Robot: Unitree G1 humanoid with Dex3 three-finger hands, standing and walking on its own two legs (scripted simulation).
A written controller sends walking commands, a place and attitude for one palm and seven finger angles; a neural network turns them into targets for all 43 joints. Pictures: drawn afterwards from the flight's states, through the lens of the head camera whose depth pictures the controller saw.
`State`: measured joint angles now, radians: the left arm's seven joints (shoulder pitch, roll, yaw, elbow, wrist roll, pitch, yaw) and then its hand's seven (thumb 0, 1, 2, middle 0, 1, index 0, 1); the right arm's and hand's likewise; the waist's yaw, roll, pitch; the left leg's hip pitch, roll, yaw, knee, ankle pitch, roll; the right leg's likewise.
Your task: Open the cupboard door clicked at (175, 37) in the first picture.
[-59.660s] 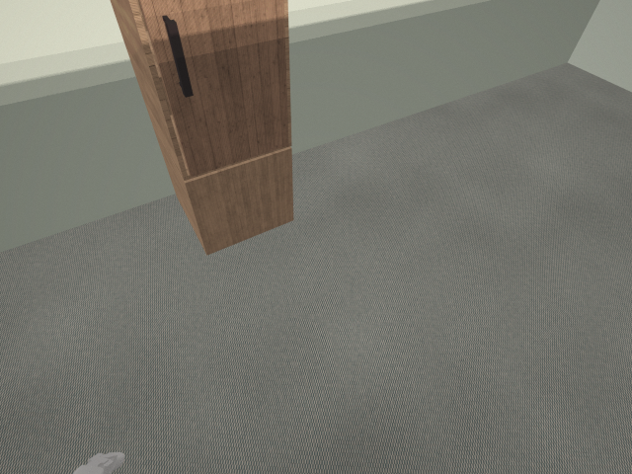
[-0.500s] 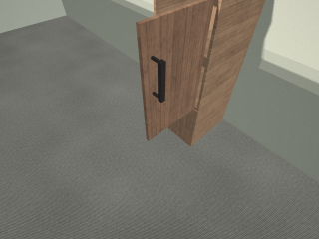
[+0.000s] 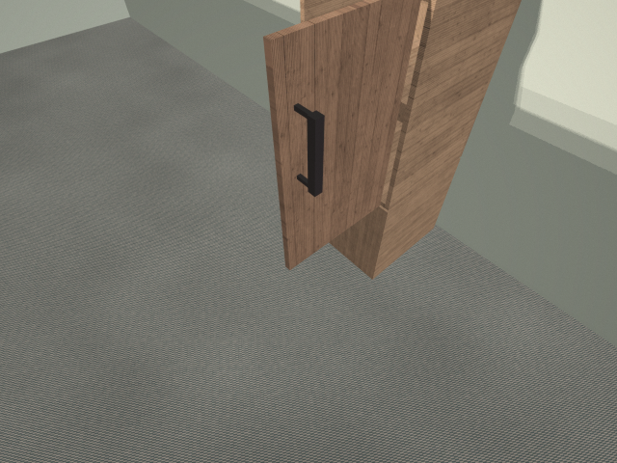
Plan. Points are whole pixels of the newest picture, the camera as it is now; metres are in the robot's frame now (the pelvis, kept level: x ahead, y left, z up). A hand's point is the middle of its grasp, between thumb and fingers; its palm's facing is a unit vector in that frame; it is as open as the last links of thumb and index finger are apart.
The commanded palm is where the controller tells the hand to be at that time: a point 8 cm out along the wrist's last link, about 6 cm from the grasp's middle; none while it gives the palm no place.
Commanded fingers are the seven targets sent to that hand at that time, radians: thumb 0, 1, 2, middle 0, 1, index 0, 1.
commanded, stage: look to check the result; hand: left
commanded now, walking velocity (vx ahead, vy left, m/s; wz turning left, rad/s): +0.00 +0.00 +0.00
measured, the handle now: (308, 152) +0.63 +0.04 +0.03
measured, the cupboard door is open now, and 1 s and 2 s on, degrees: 90 90 90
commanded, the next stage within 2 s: stand and wait in 0.16 s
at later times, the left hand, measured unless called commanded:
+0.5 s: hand out of the picture +0.07 +0.21 -0.16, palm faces +0.00 -0.96 -0.29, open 7.4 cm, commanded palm none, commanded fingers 0.00 0.90 0.90 -0.20 -0.30 -0.20 -0.30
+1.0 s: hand out of the picture +0.07 +0.21 -0.16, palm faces -0.01 -0.95 -0.30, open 7.4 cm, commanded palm none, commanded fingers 0.00 0.90 0.90 -0.20 -0.30 -0.20 -0.30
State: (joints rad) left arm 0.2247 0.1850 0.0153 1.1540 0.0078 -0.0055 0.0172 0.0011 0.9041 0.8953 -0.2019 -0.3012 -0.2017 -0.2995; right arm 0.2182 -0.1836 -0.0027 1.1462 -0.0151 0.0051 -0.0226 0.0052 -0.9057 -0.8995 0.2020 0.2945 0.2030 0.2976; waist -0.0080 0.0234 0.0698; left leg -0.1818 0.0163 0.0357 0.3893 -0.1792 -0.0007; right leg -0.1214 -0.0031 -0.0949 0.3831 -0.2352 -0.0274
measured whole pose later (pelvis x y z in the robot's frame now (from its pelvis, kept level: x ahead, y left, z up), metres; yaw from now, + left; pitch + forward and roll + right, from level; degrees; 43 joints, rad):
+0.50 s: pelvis +0.01 -0.01 +0.00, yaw +0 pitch -1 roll +0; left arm 0.15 0.25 0.02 1.14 0.01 -0.02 0.01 0.00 0.90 0.90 -0.20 -0.30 -0.20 -0.30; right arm 0.15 -0.26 0.00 1.14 -0.01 0.00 -0.02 0.01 -0.90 -0.90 0.20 0.29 0.20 0.30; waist -0.01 0.03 0.06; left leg -0.14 0.02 0.03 0.34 -0.17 -0.01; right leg -0.08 0.01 -0.10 0.33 -0.23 -0.04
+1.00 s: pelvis +0.02 -0.02 +0.00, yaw +0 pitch -1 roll +0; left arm 0.15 0.26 0.01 1.14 0.01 -0.02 0.01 0.00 0.90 0.90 -0.20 -0.30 -0.20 -0.30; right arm 0.14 -0.27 0.00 1.14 -0.01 0.00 -0.02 0.01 -0.90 -0.90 0.20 0.29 0.20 0.30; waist -0.01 0.02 0.06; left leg -0.12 0.04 0.03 0.32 -0.18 -0.03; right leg -0.05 0.02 -0.10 0.30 -0.23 -0.05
